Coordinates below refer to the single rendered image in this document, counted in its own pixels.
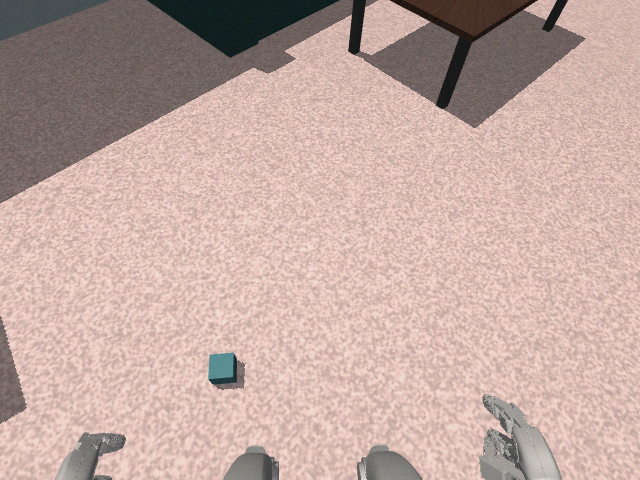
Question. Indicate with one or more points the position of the coffee table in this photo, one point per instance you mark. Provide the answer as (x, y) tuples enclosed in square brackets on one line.
[(468, 19)]

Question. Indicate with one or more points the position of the right robot hand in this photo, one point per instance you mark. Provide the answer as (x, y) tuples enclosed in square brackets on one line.
[(527, 454)]

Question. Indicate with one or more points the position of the left robot hand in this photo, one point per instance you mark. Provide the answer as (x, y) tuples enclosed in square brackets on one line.
[(81, 463)]

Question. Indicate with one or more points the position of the sofa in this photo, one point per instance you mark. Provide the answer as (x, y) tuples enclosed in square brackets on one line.
[(233, 26)]

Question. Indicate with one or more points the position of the cube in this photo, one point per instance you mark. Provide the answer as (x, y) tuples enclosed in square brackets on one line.
[(222, 368)]

